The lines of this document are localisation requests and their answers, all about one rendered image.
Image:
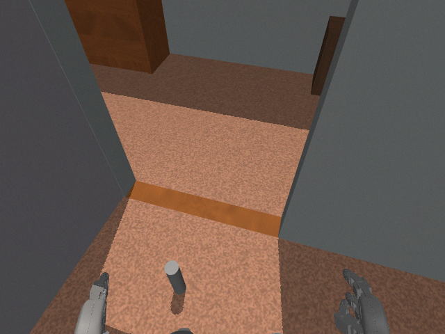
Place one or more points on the can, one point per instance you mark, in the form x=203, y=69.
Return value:
x=175, y=277

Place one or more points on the left robot hand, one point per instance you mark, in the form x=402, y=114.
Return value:
x=92, y=317

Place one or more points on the right robot hand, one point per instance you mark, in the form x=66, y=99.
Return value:
x=369, y=312

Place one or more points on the bookshelf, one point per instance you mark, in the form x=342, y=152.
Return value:
x=127, y=34

